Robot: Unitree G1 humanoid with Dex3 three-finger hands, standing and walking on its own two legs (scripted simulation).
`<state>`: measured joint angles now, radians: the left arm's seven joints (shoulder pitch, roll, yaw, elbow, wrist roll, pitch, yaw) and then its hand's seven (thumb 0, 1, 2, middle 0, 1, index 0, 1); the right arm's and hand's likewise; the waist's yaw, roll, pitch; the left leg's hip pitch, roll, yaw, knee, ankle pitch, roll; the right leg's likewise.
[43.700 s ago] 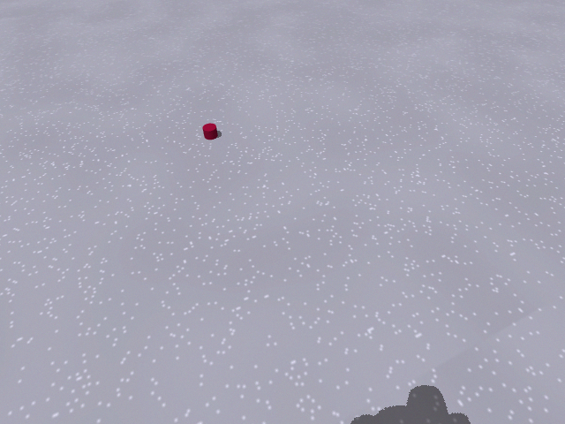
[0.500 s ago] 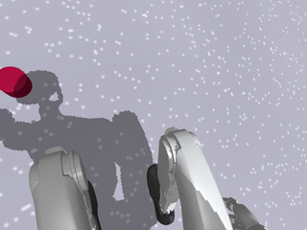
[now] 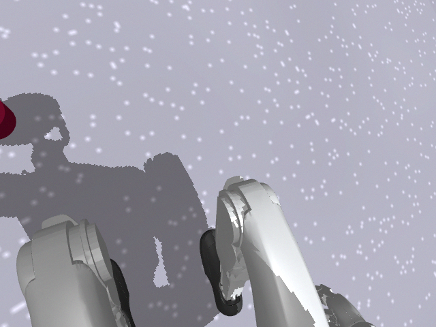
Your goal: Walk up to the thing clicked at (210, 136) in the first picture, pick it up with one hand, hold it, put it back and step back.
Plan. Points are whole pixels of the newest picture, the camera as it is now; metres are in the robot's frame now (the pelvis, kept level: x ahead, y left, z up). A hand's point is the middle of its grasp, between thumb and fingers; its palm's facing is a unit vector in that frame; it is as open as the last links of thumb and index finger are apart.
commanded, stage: rise first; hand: left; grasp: from above
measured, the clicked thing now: out of the picture +0.52 +0.35 -0.29
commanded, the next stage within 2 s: none
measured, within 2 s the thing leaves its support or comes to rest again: neither
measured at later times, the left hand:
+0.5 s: hand out of the picture +0.45 +0.39 -0.18, palm faces -0.44 -0.12 -0.89, open 14.3 cm
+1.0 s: hand out of the picture +0.46 +0.39 -0.18, palm faces -0.44 -0.12 -0.89, open 14.3 cm
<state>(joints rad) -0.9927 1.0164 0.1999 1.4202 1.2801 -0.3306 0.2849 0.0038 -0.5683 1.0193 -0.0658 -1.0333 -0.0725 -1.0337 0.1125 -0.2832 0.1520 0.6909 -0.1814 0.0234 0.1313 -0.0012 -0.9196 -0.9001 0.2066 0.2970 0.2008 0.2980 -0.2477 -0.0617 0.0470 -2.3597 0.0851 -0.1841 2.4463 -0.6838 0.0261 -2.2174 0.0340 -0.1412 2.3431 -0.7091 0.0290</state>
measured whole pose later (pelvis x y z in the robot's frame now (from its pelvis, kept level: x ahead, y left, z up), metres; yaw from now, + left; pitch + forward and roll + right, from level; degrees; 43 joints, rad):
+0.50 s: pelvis +0.00 +0.00 +0.00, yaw -1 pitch +31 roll -12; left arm -1.03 1.04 0.17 1.46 1.29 -0.30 0.30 0.00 -0.58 1.03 -0.07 -1.03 -0.07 -1.04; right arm 0.12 -0.29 0.18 0.67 -0.17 0.00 0.15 0.00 -0.92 -0.90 0.21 0.30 0.20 0.30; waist -0.28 -0.08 0.06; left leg -2.37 0.08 -0.20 2.46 -0.67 0.03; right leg -2.21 0.04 -0.15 2.34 -0.70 0.04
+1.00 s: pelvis +0.00 +0.00 +0.00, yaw -1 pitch +31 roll -13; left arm -1.04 1.06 0.17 1.45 1.28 -0.29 0.29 0.00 -0.59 1.03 -0.07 -1.04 -0.07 -1.04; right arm 0.12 -0.29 0.20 0.66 -0.16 -0.01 0.15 0.00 -0.92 -0.90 0.21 0.30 0.20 0.30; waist -0.29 -0.08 0.08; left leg -2.37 0.08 -0.21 2.46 -0.68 0.03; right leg -2.21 0.04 -0.16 2.34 -0.70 0.04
